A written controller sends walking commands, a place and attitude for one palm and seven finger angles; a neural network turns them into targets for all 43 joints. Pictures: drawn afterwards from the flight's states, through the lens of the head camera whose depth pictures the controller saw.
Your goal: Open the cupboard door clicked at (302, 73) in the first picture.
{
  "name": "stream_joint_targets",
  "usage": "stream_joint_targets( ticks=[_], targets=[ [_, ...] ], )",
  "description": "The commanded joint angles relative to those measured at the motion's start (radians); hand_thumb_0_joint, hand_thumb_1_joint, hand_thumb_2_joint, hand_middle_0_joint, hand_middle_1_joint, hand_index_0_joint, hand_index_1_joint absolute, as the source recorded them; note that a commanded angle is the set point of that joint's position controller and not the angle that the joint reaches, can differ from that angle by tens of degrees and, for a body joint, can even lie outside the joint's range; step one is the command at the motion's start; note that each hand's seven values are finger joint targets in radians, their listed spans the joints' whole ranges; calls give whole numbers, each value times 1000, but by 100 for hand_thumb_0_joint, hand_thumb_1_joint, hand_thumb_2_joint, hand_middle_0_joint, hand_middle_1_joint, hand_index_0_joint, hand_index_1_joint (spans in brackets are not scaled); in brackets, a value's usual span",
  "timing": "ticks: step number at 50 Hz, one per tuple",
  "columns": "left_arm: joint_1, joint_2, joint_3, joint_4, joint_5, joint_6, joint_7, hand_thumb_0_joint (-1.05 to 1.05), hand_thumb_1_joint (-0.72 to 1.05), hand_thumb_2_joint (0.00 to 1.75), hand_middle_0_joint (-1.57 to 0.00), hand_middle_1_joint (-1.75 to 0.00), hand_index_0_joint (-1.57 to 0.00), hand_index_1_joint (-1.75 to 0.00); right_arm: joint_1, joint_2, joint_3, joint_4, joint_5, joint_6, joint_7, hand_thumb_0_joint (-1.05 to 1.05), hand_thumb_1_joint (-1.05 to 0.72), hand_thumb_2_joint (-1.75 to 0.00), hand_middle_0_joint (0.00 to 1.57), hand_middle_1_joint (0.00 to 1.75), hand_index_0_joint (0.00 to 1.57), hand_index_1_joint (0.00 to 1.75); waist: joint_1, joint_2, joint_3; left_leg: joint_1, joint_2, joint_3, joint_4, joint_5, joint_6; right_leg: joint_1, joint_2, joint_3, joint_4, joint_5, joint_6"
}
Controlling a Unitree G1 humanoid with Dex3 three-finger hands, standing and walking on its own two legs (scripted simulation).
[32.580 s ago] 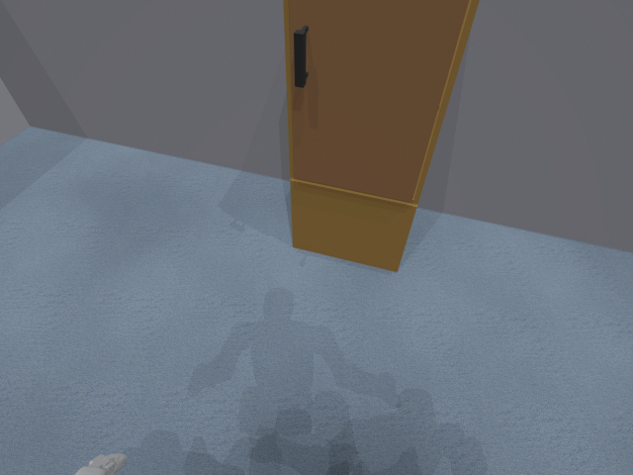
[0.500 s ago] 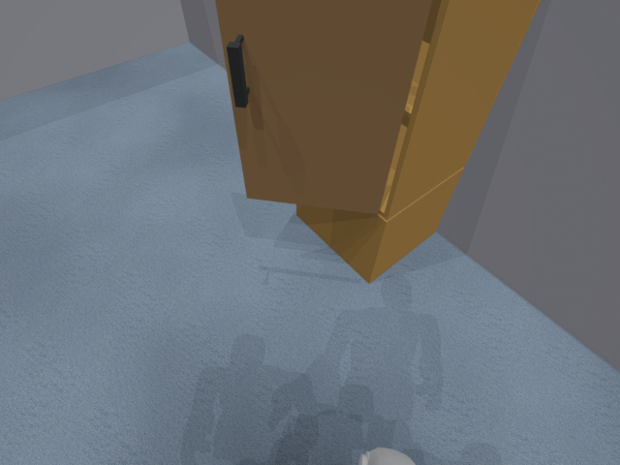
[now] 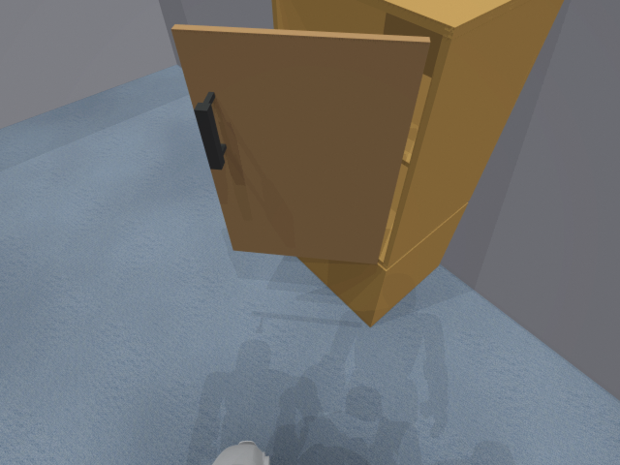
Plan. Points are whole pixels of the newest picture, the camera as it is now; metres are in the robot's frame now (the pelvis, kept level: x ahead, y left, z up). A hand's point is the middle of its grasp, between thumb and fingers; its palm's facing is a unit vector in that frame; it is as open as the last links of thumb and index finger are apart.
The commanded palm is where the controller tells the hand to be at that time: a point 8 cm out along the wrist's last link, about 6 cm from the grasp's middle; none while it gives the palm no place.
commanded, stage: come to a stop and stand still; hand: left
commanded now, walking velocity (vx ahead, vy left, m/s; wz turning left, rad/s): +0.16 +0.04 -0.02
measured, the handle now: (213, 131) +0.65 +0.22 +0.05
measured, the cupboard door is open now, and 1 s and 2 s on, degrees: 42 42 42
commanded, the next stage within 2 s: look again from close up in 0.94 s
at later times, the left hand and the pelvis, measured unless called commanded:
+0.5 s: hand out of the picture +0.12 +0.21 -0.18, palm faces +0.02 -0.97 -0.25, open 7.3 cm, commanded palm none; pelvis +0.04 +0.01 -0.02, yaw -2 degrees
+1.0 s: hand out of the picture +0.05 +0.16 -0.18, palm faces -0.02 -0.98 -0.20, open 7.3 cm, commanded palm none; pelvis +0.03 -0.02 -0.01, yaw -1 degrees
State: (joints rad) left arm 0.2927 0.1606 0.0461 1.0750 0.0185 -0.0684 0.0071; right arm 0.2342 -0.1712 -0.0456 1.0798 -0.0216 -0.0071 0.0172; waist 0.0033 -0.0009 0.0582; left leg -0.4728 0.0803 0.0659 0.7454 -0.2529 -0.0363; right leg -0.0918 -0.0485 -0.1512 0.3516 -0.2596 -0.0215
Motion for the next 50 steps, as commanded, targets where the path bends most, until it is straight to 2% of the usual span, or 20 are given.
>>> stream_joint_targets(
  ticks=[1,3,5,6,8,11,15,20,23,24,25,26,32,34,36,39,45,46,48,50],
  targets=[
    [58,138,23,5,4,-3,6,0,90,90,-20,-30,-20,-30,-19,-16,0,-54,2,-29,3,0,-90,-90,20,30,20,30,15,-159,-3,90,-42,45,-152,31,15,-17,-229,128,-65,322,-107],
    [34,120,18,10,-1,7,12,0,90,90,-20,-30,-20,-30,66,-39,3,-19,0,-40,-7,0,-90,-90,20,30,20,30,-36,-111,-16,269,-57,44,-302,148,23,-79,-174,84,57,337,-65],
    [128,34,-10,17,-15,19,24,0,90,90,-20,-30,-20,-30,177,-160,-11,6,-9,-48,-35,0,-90,-90,20,30,20,30,-44,169,-172,544,206,-215,-271,759,139,-235,-39,20,300,-24,21],
    [127,33,-18,16,-14,31,33,0,90,90,-20,-30,-20,-30,186,-170,-12,6,-2,-31,-43,0,-90,-90,20,30,20,30,-46,156,-163,446,274,-225,-310,901,193,-168,-7,47,396,-317,27],
    [135,42,-17,37,-19,68,39,0,90,90,-20,-30,-20,-30,80,-167,-1,-8,3,-19,-74,0,-90,-90,20,30,20,30,-16,296,-170,437,293,-238,-341,1020,213,-215,-24,127,501,-379,48],
    [58,76,2,7,-12,96,30,0,90,90,-20,-30,-20,-30,34,-172,-20,-30,3,7,-86,0,-90,-90,20,30,20,30,-29,118,-92,351,304,-214,-341,924,246,-271,-24,143,575,-332,40],
    [38,73,31,-54,0,127,18,0,90,90,-20,-30,-20,-30,-31,-191,-42,-72,-2,22,-87,0,-90,-90,20,30,20,30,-10,117,-126,262,311,-179,-396,556,242,-330,-3,169,741,-264,47],
    [32,53,30,-102,4,121,8,0,90,90,-20,-30,-20,-30,-100,-191,-49,-108,-12,24,-63,0,-90,-90,20,30,20,30,9,195,-114,160,253,-153,-443,135,191,-232,-3,114,495,-203,35],
    [97,70,26,-90,6,104,9,0,90,90,-20,-30,-20,-30,-94,-186,-54,-116,-4,35,-48,0,-90,-90,20,30,20,30,36,111,-114,78,175,-126,-371,-58,130,-52,22,67,181,-16,30],
    [91,109,29,-97,13,97,13,0,90,90,-20,-30,-20,-30,-70,-149,-52,-118,2,38,-42,0,-90,-90,20,30,20,30,31,-7,-82,36,97,-77,-290,-134,84,-40,-24,133,58,-18,15],
    [47,181,36,-120,20,88,18,0,90,90,-20,-30,-20,-30,-53,-89,-42,-133,9,45,-34,0,-90,-90,20,30,20,30,10,-199,-50,-8,-15,7,-147,-220,24,-115,-200,367,-79,-131,-57],
    [-14,217,31,-143,14,85,18,0,90,90,-20,-30,-20,-30,-83,-62,-30,-153,8,50,-24,0,-90,-90,20,30,20,30,14,-225,-10,72,-52,0,-35,-246,17,-271,-293,415,-168,-187,-120],
    [-101,158,8,-112,4,62,23,0,90,90,-20,-30,-20,-30,4,-52,-14,-71,9,44,-29,0,-90,-90,20,30,20,30,-23,-154,-28,156,-56,-26,-47,-138,16,-165,-174,242,-25,230,-120],
    [-76,148,2,-82,-6,57,24,0,90,90,-20,-30,-20,-30,42,-48,-2,-39,9,28,-35,0,-90,-90,20,30,20,30,-27,-108,-52,267,-50,-40,-295,10,17,-144,-154,238,41,245,-83],
    [-26,97,-11,-59,-18,55,19,0,90,90,-20,-30,-20,-30,37,-88,5,-21,4,2,-45,0,-90,-90,20,30,20,30,9,62,-76,314,72,-167,-365,272,67,-134,-60,185,72,169,-12],
    [-36,103,-10,-29,-17,66,22,0,90,90,-20,-30,-20,-30,28,-94,13,4,4,-3,-56,0,-90,-90,20,30,20,30,15,141,-64,241,64,-155,-383,251,68,-38,-48,164,62,150,-1],
    [-18,90,-16,14,-15,65,18,0,90,90,-20,-30,-20,-30,64,-68,16,29,6,6,-56,0,-90,-90,20,30,20,30,7,24,1,227,24,-122,-427,21,48,-69,-57,195,-22,42,-10],
    [-14,293,-24,-92,9,36,29,0,90,90,-20,-30,-20,-30,14,-227,5,-93,-1,-18,-42,0,-90,-90,20,30,20,30,-12,8,98,209,-13,-127,-370,182,53,-119,-37,183,23,149,-21],
    [0,235,7,-113,3,25,34,0,90,90,-20,-30,-20,-30,38,-188,-24,-120,0,-47,-55,0,-90,-90,20,30,20,30,-12,12,-192,271,8,-119,-250,183,75,-45,-91,227,80,204,-43],
    [4,196,6,-132,3,30,33,0,90,90,-20,-30,-20,-30,60,-155,-24,-125,0,-37,-56,0,-90,-90,20,30,20,30,-21,-76,-161,239,-8,-95,-235,110,73,-74,-104,242,53,145,-54]
  ],
)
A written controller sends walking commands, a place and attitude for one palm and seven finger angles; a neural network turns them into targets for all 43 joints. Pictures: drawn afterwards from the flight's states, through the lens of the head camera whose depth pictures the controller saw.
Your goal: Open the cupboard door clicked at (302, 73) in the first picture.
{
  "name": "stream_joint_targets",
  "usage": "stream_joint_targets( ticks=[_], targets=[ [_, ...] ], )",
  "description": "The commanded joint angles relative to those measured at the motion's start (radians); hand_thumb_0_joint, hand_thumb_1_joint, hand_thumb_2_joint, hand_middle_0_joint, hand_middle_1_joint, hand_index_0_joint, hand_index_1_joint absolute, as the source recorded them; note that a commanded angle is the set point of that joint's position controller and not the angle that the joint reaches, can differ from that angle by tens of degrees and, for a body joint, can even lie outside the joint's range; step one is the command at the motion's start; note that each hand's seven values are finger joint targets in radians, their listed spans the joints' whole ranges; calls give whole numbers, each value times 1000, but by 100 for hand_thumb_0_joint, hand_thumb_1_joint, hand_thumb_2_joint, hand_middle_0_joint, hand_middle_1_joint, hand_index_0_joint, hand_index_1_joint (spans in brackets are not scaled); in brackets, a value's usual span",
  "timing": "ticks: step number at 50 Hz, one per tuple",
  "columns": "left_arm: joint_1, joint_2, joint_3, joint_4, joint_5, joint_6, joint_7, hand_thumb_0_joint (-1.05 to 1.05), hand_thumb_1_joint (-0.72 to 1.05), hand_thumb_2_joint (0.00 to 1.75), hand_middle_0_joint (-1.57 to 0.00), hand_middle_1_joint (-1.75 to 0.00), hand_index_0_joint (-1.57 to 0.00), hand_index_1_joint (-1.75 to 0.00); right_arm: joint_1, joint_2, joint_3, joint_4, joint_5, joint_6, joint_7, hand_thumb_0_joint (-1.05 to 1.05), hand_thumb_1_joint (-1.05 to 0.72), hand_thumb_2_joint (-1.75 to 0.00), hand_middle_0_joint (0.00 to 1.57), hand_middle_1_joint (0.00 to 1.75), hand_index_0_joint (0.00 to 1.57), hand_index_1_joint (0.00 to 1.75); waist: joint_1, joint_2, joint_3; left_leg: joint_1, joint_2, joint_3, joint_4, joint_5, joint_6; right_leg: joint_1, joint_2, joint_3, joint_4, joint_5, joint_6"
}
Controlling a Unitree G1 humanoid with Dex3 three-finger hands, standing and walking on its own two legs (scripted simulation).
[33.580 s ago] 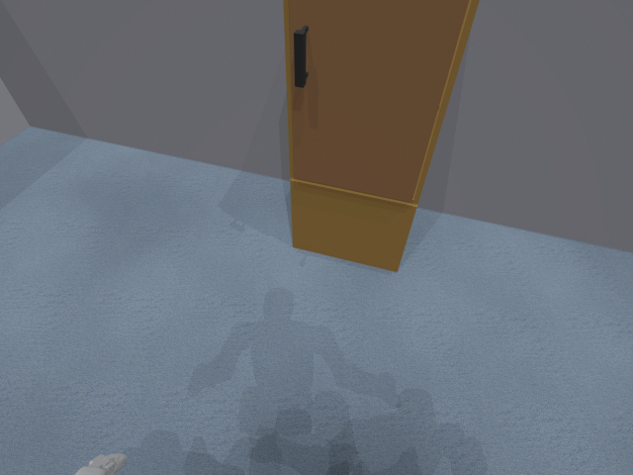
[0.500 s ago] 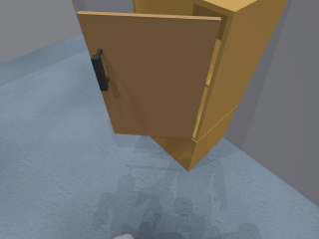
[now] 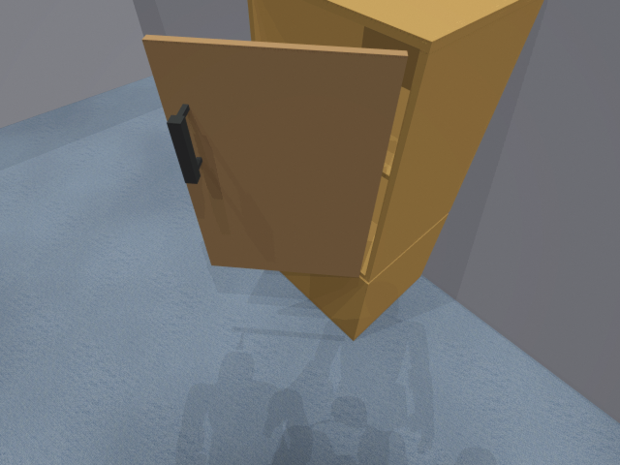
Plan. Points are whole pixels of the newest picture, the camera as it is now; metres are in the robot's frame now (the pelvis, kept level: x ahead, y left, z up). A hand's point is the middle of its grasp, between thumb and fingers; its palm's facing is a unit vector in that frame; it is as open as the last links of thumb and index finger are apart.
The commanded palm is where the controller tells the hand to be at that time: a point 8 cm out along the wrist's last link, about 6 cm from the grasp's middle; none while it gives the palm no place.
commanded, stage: look again from close up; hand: left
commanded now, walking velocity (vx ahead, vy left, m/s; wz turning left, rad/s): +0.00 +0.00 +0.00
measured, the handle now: (188, 144) +0.61 +0.25 +0.06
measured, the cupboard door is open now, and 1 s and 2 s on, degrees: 42 42 42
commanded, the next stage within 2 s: shuffle to correct the standing spot in 0.56 s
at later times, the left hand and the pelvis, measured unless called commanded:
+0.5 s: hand out of the picture +0.04 +0.25 -0.15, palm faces +0.00 -0.95 -0.30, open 7.3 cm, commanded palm none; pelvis -0.04 +0.02 +0.00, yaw +0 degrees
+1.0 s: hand out of the picture -0.07 +0.21 -0.19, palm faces +0.04 -0.99 -0.13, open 7.3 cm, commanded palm none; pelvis -0.02 +0.05 -0.01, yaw -1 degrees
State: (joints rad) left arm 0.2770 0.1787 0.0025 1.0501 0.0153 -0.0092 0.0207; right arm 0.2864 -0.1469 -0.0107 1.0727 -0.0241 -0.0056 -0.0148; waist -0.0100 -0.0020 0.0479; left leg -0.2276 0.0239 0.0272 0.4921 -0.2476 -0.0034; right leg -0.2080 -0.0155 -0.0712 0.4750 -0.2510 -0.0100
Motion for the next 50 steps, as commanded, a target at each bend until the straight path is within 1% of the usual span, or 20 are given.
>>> stream_joint_targets(
  ticks=[1,3,5,7,10,13,19,25,28,33,35,37,38,41,44,46,47,48,49,50],
  targets=[
    [23,160,42,-111,6,-23,20,0,90,90,-20,-30,-20,-30,12,-160,-48,-124,-2,-30,-19,0,-90,-90,20,30,20,30,-10,-94,-103,-18,39,-45,13,78,41,9,-133,168,-83,89,-66],
    [5,188,49,-125,7,-23,19,0,90,90,-20,-30,-20,-30,0,-189,-57,-135,2,-28,-17,0,-90,-90,20,30,20,30,-14,-62,-20,-35,47,-55,-7,89,45,-49,-119,160,-83,52,-64],
    [4,206,54,-135,6,-25,16,0,90,90,-20,-30,-20,-30,-21,-222,-60,-146,4,-34,-16,0,-90,-90,20,30,20,30,-3,-5,-21,-33,69,-74,-30,149,55,-33,-96,138,-50,112,-57],
    [8,211,49,-132,4,-25,14,0,90,90,-20,-30,-20,-30,-41,-229,-53,-150,4,-36,-12,0,-90,-90,20,30,20,30,5,14,-47,-23,76,-79,-40,177,55,0,-91,124,-40,141,-47],
    [-23,243,49,-133,3,-25,8,0,90,90,-20,-30,-20,-30,-88,-269,-54,-158,4,-35,-8,0,-90,-90,20,30,20,30,11,21,-20,-40,81,-92,-77,120,56,-9,-93,125,-62,85,-40],
    [-49,257,43,-130,3,-20,3,0,90,90,-20,-30,-20,-30,-106,-284,-46,-155,2,-31,-2,0,-90,-90,20,30,20,30,8,5,-6,-48,80,-95,-110,51,51,-15,-94,128,-93,11,-33],
    [-78,282,37,-122,6,-16,-5,0,90,90,-20,-30,-20,-30,-132,-314,-40,-148,0,-25,8,0,-90,-90,20,30,20,30,10,27,4,-70,77,-116,-178,-96,43,-14,-99,131,-137,-72,-22],
    [-76,282,30,-103,6,-15,-6,0,90,90,-20,-30,-20,-30,-122,-315,-35,-125,2,-22,13,0,-90,-90,20,30,20,30,8,4,5,-73,78,-122,-200,-121,37,-10,-106,126,-160,-86,-13],
    [-59,270,27,-90,7,-12,-5,0,90,90,-20,-30,-20,-30,-111,-310,-34,-111,3,-20,14,0,-90,-90,20,30,20,30,11,21,5,-86,80,-132,-217,-154,37,-1,-105,118,-159,-87,-9],
    [-25,244,23,-60,7,-10,-2,0,90,90,-20,-30,-20,-30,-83,-286,-31,-78,6,-18,12,0,-90,-90,20,30,20,30,13,10,5,-90,82,-132,-227,-156,34,12,-106,114,-160,-68,-6],
    [21,182,13,-33,7,-4,2,0,90,90,-20,-30,-20,-30,-46,-226,-17,-52,3,-8,12,0,-90,-90,20,30,20,30,13,14,-3,-92,69,-115,-216,-197,27,14,-110,117,-171,-132,2],
    [59,164,14,-25,11,4,5,0,90,90,-20,-30,-20,-30,-7,-198,-15,-37,1,5,12,0,-90,-90,20,30,20,30,15,-23,12,-102,55,-95,-190,-254,26,-10,-113,131,-180,-240,0],
    [68,165,18,-24,12,7,6,0,90,90,-20,-30,-20,-30,8,-191,-16,-32,0,10,12,0,-90,-90,20,30,20,30,16,-32,36,-123,43,-84,-168,-279,25,-29,-117,152,-191,-301,-6],
    [108,169,31,-18,8,4,6,0,90,90,-20,-30,-20,-30,47,-159,-14,-27,2,8,9,0,-90,-90,20,30,20,30,15,-85,44,-117,8,-28,-67,-186,23,-36,-162,211,-211,-325,-46],
    [123,154,43,-20,5,3,9,0,90,90,-20,-30,-20,-30,92,-130,-16,-20,3,2,8,0,-90,-90,20,30,20,30,6,-66,49,-88,1,-9,-28,-173,25,-79,-179,217,-192,-351,-68],
    [124,136,48,-29,10,7,9,0,90,90,-20,-30,-20,-30,127,-127,-21,-19,5,1,6,0,-90,-90,20,30,20,30,-3,-35,88,-81,20,-44,-74,-243,36,-133,-145,175,-146,-369,-60],
    [118,110,47,-32,13,10,10,0,90,90,-20,-30,-20,-30,146,-132,-25,-15,4,0,4,0,-90,-90,20,30,20,30,-10,10,116,-88,45,-88,-132,-317,47,-166,-112,139,-93,-363,-47],
    [124,79,44,-36,17,11,8,0,90,90,-20,-30,-20,-30,166,-144,-31,-13,3,-3,1,0,-90,-90,20,30,20,30,-13,80,124,-87,90,-155,-209,-393,67,-182,-68,79,-10,-319,-32],
    [124,44,40,-38,20,9,5,0,90,90,-20,-30,-20,-30,187,-164,-38,-7,2,-7,-3,0,-90,-90,20,30,20,30,-19,163,135,-86,162,-269,-310,-486,102,-193,-21,-1,127,-218,-14],
    [116,12,34,-40,22,8,2,0,90,90,-20,-30,-20,-30,192,-177,-44,-4,5,-11,-9,0,-90,-90,20,30,20,30,-19,191,146,-66,228,-364,-374,-521,144,-236,-5,-30,253,-163,-8]
  ],
)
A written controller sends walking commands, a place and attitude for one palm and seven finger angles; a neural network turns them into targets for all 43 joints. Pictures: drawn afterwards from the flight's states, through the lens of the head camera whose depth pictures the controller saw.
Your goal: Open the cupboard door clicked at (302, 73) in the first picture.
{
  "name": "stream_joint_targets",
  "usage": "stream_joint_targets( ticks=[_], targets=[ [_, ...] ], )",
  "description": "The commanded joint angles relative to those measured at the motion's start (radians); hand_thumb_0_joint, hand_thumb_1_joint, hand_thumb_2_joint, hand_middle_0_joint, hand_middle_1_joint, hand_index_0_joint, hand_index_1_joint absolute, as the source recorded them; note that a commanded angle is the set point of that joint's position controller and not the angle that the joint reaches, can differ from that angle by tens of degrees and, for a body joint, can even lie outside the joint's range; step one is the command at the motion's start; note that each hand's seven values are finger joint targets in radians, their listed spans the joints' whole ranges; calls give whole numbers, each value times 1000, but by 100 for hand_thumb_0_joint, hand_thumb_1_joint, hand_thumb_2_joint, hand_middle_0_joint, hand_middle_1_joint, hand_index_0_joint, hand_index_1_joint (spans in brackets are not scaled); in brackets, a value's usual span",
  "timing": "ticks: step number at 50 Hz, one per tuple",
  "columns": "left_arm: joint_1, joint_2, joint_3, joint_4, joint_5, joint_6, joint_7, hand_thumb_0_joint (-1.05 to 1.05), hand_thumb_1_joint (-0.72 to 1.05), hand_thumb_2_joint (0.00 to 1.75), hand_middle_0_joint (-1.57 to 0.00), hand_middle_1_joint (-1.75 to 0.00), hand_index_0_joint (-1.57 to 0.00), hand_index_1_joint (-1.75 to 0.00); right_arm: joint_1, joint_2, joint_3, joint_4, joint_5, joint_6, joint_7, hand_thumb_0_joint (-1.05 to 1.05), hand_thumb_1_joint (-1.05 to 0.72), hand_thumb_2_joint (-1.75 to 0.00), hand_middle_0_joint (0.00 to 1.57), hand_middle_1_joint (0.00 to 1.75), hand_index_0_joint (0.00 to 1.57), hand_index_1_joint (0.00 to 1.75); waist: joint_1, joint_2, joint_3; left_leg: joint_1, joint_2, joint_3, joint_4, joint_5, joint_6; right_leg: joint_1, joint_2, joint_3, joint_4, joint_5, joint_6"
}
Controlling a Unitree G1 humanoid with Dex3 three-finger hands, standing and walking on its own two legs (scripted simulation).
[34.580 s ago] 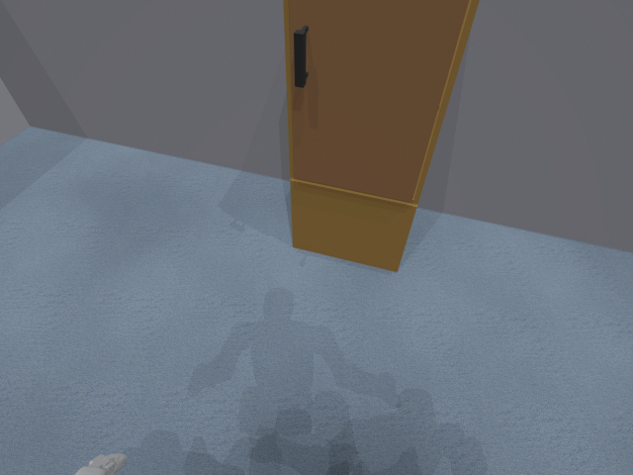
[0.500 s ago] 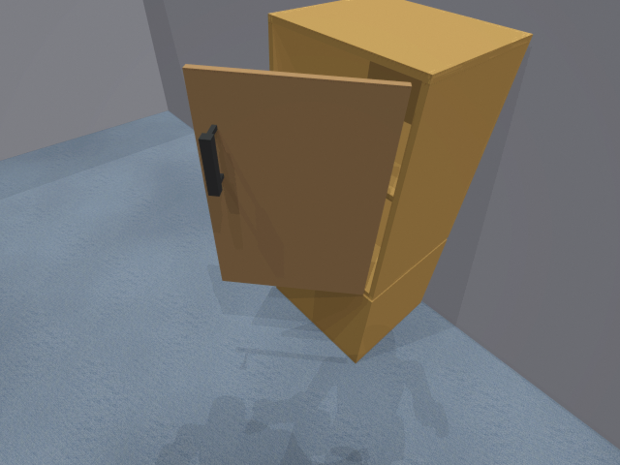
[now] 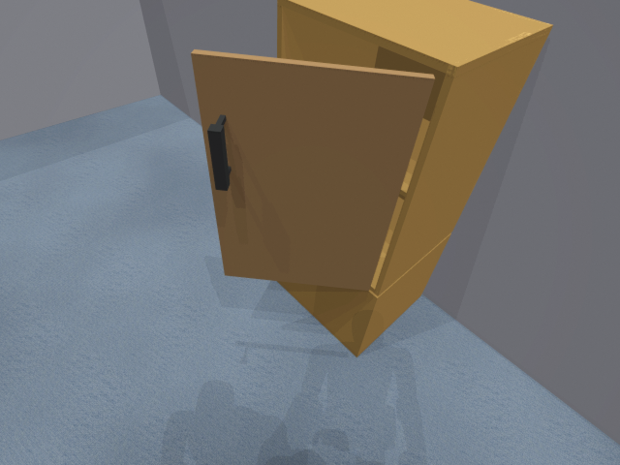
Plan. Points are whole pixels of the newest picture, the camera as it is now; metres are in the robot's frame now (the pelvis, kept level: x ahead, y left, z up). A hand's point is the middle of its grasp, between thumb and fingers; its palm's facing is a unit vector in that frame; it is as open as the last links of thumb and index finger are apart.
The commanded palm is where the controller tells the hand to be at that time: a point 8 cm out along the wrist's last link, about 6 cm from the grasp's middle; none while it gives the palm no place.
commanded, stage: shuffle to correct the standing spot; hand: left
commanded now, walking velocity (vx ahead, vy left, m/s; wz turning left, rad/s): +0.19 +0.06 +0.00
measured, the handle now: (222, 152) +0.63 +0.21 +0.06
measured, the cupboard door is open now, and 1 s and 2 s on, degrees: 42 42 42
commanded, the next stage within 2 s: come to a stop and stand still in 0.32 s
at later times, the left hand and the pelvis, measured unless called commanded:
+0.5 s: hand out of the picture +0.07 +0.20 -0.18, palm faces +0.07 -0.99 -0.14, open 7.3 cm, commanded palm none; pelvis +0.09 +0.04 +0.00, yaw -1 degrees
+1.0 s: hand (151, 458) +0.17 +0.24 -0.17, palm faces -0.03 -0.97 -0.24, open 7.3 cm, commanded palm none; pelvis +0.09 +0.05 -0.01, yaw -3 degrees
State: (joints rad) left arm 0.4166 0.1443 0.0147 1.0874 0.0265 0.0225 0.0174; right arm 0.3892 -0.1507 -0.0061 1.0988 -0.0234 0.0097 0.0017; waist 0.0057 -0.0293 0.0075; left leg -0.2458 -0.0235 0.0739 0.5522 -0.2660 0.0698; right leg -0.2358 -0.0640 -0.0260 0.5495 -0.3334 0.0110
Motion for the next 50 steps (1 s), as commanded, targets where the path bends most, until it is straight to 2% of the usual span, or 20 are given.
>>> stream_joint_targets(
  ticks=[1,6,11,12,14,15,18,23,25,26,27,28,31,34,39,43,45,46,47,50],
  targets=[
    [-40,45,20,-89,10,-27,2,0,90,90,-20,-30,-20,-30,97,-164,-49,-29,6,-34,-26,0,-90,-90,20,30,20,30,-35,191,175,14,304,-445,-443,-421,113,-272,18,-46,275,-109,-36],
    [-82,0,19,-103,1,-45,-7,0,90,90,-20,-30,-20,-30,92,-108,-36,-15,4,-58,-32,0,-90,-90,20,30,20,30,-31,100,102,98,272,-284,-380,-33,140,-227,-28,-54,215,-85,-31],
    [0,-7,28,-76,0,-47,-1,0,90,90,-20,-30,-20,-30,75,-86,-36,1,7,-52,-34,0,-90,-90,20,30,20,30,21,72,83,-46,221,-192,-279,-94,87,64,12,-86,-64,57,-34],
    [44,11,36,-55,1,-50,4,0,90,90,-20,-30,-20,-30,61,-69,-33,-4,10,-52,-33,0,-90,-90,20,30,20,30,41,42,96,-149,183,-150,-213,-153,54,177,-16,-46,-113,55,-48],
    [162,135,65,-27,1,-60,16,0,90,90,-20,-30,-20,-30,23,-20,-29,-50,12,-51,-21,0,-90,-90,20,30,20,30,82,-194,118,-436,22,41,126,-254,-31,328,-329,370,-302,-154,-192],
    [197,168,77,-27,-4,-64,21,0,90,90,-20,-30,-20,-30,-34,-47,-40,-77,3,-49,-14,0,-90,-90,20,30,20,30,96,-159,85,-442,52,10,322,-285,-37,278,-408,475,-380,-198,-263],
    [47,121,72,-74,0,-73,32,0,90,90,-20,-30,-20,-30,-64,-46,-53,-95,0,-32,6,0,-90,-90,20,30,20,30,24,-110,140,-412,142,-80,479,-158,-44,74,-354,325,-396,-169,-227],
    [-87,150,73,-113,9,-61,12,0,90,90,-20,-30,-20,-30,34,2,-48,-88,7,-27,16,0,-90,-90,20,30,20,30,-53,-118,122,-2,82,55,128,30,-79,-207,-190,3,-290,-64,-113],
    [-68,112,57,-109,4,-36,9,0,90,90,-20,-30,-20,-30,102,-39,-46,-62,5,-38,2,0,-90,-90,20,30,20,30,-64,17,90,137,81,33,-31,80,-100,-227,-100,-46,-94,-68,-68],
    [-28,65,45,-118,1,-25,7,0,90,90,-20,-30,-20,-30,141,-114,-58,-65,-1,-48,-7,0,-90,-90,20,30,20,30,-58,206,57,127,213,-155,-154,124,-63,-226,-25,-92,63,-110,-18],
    [-1,32,37,-124,-10,-23,9,0,90,90,-20,-30,-20,-30,130,-190,-65,-76,-5,-47,-18,0,-90,-90,20,30,20,30,-43,322,36,43,358,-342,-272,176,18,-172,19,-96,153,-207,11],
    [-6,33,35,-114,-10,-20,13,0,90,90,-20,-30,-20,-30,54,-178,-60,-86,-9,-46,-28,0,-90,-90,20,30,20,30,-30,262,39,-3,369,-369,-304,200,61,-131,10,-45,207,-221,1],
    [-11,40,26,-81,-11,-13,13,0,90,90,-20,-30,-20,-30,-77,-145,-47,-93,-5,-48,-47,0,-90,-90,20,30,20,30,-2,220,28,36,349,-252,-219,648,83,-102,-21,-6,230,-142,4],
    [-47,69,40,-111,-7,9,9,0,90,90,-20,-30,-20,-30,-62,-197,-76,-90,-4,-29,-63,0,-90,-90,20,30,20,30,-32,175,-47,166,387,-218,-160,877,117,-156,15,-5,294,-150,7],
    [-89,77,58,-170,-4,30,0,0,90,90,-20,-30,-20,-30,-135,-202,-91,-110,-6,-20,-69,0,-90,-90,20,30,20,30,-17,180,-73,123,395,-164,-170,706,113,-164,21,45,334,-102,6],
    [-45,71,57,-172,-2,23,-1,0,90,90,-20,-30,-20,-30,-181,-201,-95,-126,-6,-6,-52,0,-90,-90,20,30,20,30,10,176,-77,0,341,-137,-151,405,66,36,31,-15,57,25,-5],
    [-23,115,60,-169,10,12,5,0,90,90,-20,-30,-20,-30,-173,-149,-90,-133,5,6,-38,0,-90,-90,20,30,20,30,23,12,-31,-144,213,-71,-38,48,-15,137,-21,34,-178,151,-20],
    [-66,176,61,-183,14,0,13,0,90,90,-20,-30,-20,-30,-156,-71,-74,-149,10,13,-31,0,-90,-90,20,30,20,30,-2,-212,19,-224,91,24,83,-149,-77,86,-189,228,-266,177,-92],
    [-106,204,58,-201,9,0,13,0,90,90,-20,-30,-20,-30,-192,-69,-69,-163,10,26,-26,0,-90,-90,20,30,20,30,14,-182,33,-159,69,-7,223,-248,-81,-73,-277,270,-320,83,-174],
    [-219,172,54,-209,7,-12,18,0,90,90,-20,-30,-20,-30,-162,-81,-70,-131,6,32,-20,0,-90,-90,20,30,20,30,-28,-162,40,-142,70,-57,384,-180,-72,-113,-183,188,-288,119,-185]
  ],
)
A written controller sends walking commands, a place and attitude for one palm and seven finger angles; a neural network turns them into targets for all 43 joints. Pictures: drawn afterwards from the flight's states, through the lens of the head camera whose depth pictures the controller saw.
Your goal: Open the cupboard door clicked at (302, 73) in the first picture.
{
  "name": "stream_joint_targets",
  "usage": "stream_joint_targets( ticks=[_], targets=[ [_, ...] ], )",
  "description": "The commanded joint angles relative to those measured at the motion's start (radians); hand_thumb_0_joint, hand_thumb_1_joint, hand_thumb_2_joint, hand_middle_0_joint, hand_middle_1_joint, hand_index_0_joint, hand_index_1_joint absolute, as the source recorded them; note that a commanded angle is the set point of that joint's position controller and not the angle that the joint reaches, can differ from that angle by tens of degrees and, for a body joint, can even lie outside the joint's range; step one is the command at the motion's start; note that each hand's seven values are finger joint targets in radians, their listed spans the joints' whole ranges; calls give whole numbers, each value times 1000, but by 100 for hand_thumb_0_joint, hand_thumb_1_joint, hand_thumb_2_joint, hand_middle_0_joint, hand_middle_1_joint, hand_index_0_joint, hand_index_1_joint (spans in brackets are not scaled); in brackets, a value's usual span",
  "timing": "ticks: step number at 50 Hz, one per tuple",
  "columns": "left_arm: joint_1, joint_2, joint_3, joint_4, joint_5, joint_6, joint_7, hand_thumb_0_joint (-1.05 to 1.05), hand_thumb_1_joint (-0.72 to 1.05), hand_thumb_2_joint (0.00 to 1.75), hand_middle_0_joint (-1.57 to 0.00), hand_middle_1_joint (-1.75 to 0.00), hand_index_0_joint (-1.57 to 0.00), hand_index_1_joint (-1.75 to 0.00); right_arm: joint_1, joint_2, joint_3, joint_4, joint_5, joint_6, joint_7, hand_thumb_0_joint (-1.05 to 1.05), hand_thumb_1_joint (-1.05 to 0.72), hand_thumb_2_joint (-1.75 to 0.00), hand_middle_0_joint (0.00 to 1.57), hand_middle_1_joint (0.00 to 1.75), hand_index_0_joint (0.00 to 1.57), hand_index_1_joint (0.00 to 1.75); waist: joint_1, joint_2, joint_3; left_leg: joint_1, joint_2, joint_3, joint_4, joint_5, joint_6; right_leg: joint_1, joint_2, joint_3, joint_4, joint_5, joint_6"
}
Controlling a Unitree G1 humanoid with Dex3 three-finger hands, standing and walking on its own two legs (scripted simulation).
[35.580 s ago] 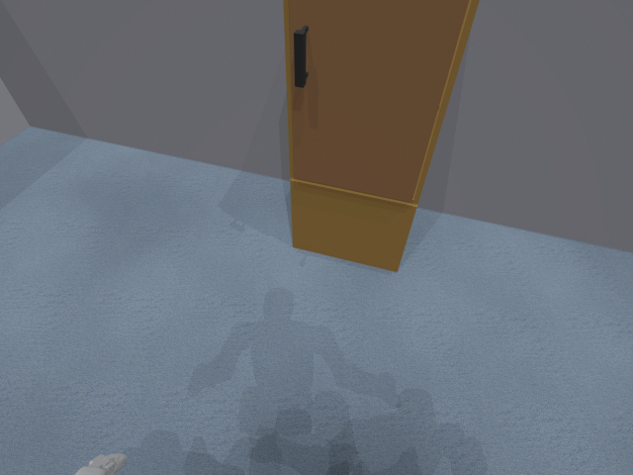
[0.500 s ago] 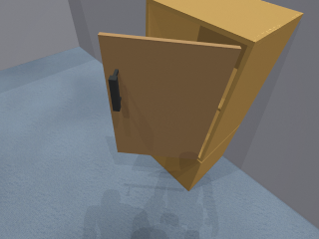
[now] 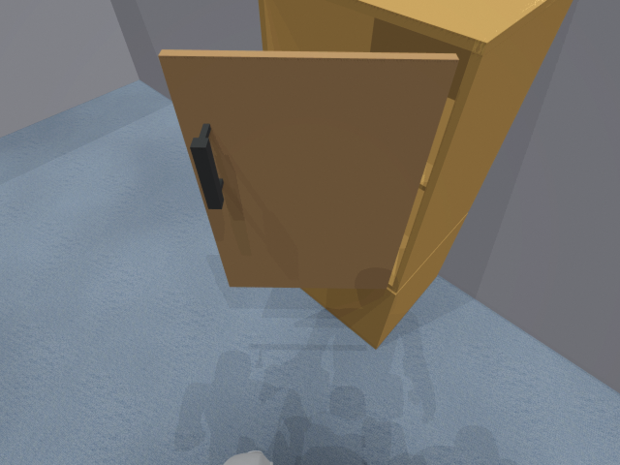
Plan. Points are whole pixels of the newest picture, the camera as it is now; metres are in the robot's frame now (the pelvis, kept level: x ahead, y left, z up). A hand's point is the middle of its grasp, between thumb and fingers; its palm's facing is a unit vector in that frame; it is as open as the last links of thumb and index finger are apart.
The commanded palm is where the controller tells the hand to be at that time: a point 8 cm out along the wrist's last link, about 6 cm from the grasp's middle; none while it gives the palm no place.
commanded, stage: come to a stop and stand still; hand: left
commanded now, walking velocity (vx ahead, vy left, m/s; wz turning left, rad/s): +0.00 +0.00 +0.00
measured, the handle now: (210, 167) +0.53 +0.19 +0.07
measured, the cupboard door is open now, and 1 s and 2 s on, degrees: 42 42 42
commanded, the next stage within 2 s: look again from close up in 0.36 s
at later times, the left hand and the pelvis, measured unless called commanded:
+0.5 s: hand out of the picture -0.06 +0.16 -0.17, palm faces +0.04 -0.99 -0.16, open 7.3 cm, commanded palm none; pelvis -0.02 +0.00 +0.01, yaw +0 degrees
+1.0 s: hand out of the picture +0.02 +0.17 -0.16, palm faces +0.02 -0.98 -0.21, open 7.3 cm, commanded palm none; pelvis +0.00 -0.01 +0.01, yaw +0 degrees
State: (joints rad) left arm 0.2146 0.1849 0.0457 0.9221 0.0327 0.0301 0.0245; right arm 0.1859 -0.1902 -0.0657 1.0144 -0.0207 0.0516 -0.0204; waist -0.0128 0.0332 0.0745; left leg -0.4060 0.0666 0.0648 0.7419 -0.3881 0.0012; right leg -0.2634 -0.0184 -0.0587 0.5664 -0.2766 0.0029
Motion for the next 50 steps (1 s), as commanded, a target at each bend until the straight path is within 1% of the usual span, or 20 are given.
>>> stream_joint_targets(
  ticks=[1,2,4,5,6,7,8,12,15,18,22,23,24,25,27,29,34,40,43,50],
  targets=[
    [-29,121,20,-40,0,-22,14,0,90,90,-20,-30,-20,-30,69,-31,-6,-35,6,-17,2,0,-90,-90,20,30,20,30,-22,-179,-42,44,-17,-37,125,-50,-10,-55,-214,183,-270,146,-174],
    [-19,122,18,-32,0,-23,14,0,90,90,-20,-30,-20,-30,86,-19,0,-22,6,-22,2,0,-90,-90,20,30,20,30,-19,-176,-48,66,-20,-21,39,-31,-15,-26,-202,159,-235,192,-164],
    [10,115,13,-5,-13,-22,11,0,90,90,-20,-30,-20,-30,126,-6,11,4,6,-31,-2,0,-90,-90,20,30,20,30,-20,-157,-68,188,-21,-17,-212,119,-19,-32,-178,152,-176,140,-123],
    [32,89,6,7,-20,-21,8,0,90,90,-20,-30,-20,-30,137,-23,15,15,5,-42,-4,0,-90,-90,20,30,20,30,-12,-63,-68,240,14,-83,-317,218,-4,-59,-137,133,-140,81,-80],
    [58,59,-3,18,-23,-19,3,0,90,90,-20,-30,-20,-30,106,-54,18,14,1,-54,-7,0,-90,-90,20,30,20,30,18,54,-47,202,102,-186,-398,257,30,-40,-74,93,-129,31,-30],
    [63,51,-4,28,-22,-17,3,0,90,90,-20,-30,-20,-30,66,-78,18,8,-2,-57,-6,0,-90,-90,20,30,20,30,38,91,-26,82,131,-225,-442,183,54,51,-48,65,-132,17,-3],
    [58,49,-1,49,-16,-14,6,0,90,90,-20,-30,-20,-30,42,-72,20,16,-2,-60,-5,0,-90,-90,20,30,20,30,42,136,-4,18,122,-225,-492,94,54,110,-47,44,-103,35,4],
    [108,46,-13,105,-13,-20,2,0,90,90,-20,-30,-20,-30,57,-61,22,41,5,-62,-5,0,-90,-90,20,30,20,30,47,67,-20,39,84,-195,-532,-38,40,148,-61,49,-153,79,3],
    [123,38,-18,127,-13,-30,4,0,90,90,-20,-30,-20,-30,90,-52,19,61,6,-59,-3,0,-90,-90,20,30,20,30,31,-15,-20,80,60,-165,-509,-29,28,119,-74,67,-203,62,1],
    [140,32,-21,140,-12,-36,7,0,90,90,-20,-30,-20,-30,115,-36,22,77,8,-56,-3,0,-90,-90,20,30,20,30,20,-51,-1,115,44,-140,-486,-1,24,69,-85,89,-244,17,-2],
    [167,26,-24,159,-13,-43,10,0,90,90,-20,-30,-20,-30,139,-22,28,92,9,-57,-4,0,-90,-90,20,30,20,30,11,-39,-2,153,33,-116,-466,48,19,35,-92,101,-266,-2,-7],
    [212,66,-42,183,2,-60,49,0,90,90,-20,-30,-20,-30,53,-76,42,19,11,-79,4,0,-90,-90,20,30,20,30,43,7,11,129,38,-62,-264,200,-7,29,-122,102,-208,186,-22],
    [169,107,-34,146,-11,-66,39,0,90,90,-20,-30,-20,-30,106,-29,46,-2,10,-69,11,0,-90,-90,20,30,20,30,-3,-12,-71,154,-14,-69,-278,49,-7,2,-142,137,-236,-132,-44],
    [154,106,-32,128,-10,-64,31,0,90,90,-20,-30,-20,-30,144,-42,45,-9,5,-69,13,0,-90,-90,20,30,20,30,-16,-10,-66,152,-14,-81,-279,22,7,-61,-127,130,-214,-239,-52],
    [158,72,-36,126,-9,-64,21,0,90,90,-20,-30,-20,-30,158,-38,48,-20,0,-75,11,0,-90,-90,20,30,20,30,-14,79,-33,110,17,-133,-350,11,27,-72,-90,89,-160,-162,-51],
    [186,45,-40,133,-6,-59,16,0,90,90,-20,-30,-20,-30,148,-57,47,-38,5,-78,7,0,-90,-90,20,30,20,30,5,49,5,37,39,-179,-422,-63,45,-21,-62,61,-124,-92,-42],
    [194,42,-45,134,-10,-62,12,0,90,90,-20,-30,-20,-30,143,-74,49,-35,8,-82,6,0,-90,-90,20,30,20,30,14,-53,31,51,26,-165,-438,-27,47,-7,-76,81,-154,-61,-37],
    [163,69,-40,125,-15,-68,12,0,90,90,-20,-30,-20,-30,149,-74,56,-6,8,-89,5,0,-90,-90,20,30,20,30,10,-75,5,127,17,-123,-413,110,40,4,-94,99,-184,-7,-39],
    [142,84,-36,121,-16,-68,12,0,90,90,-20,-30,-20,-30,140,-79,58,7,8,-94,4,0,-90,-90,20,30,20,30,14,-46,-8,143,22,-114,-409,175,38,32,-97,98,-180,50,-38],
    [115,94,-35,121,-19,-64,10,0,90,90,-20,-30,-20,-30,124,-74,64,35,6,-89,3,0,-90,-90,20,30,20,30,18,-41,-11,158,21,-97,-405,194,27,46,-104,102,-202,52,-38]
  ],
)
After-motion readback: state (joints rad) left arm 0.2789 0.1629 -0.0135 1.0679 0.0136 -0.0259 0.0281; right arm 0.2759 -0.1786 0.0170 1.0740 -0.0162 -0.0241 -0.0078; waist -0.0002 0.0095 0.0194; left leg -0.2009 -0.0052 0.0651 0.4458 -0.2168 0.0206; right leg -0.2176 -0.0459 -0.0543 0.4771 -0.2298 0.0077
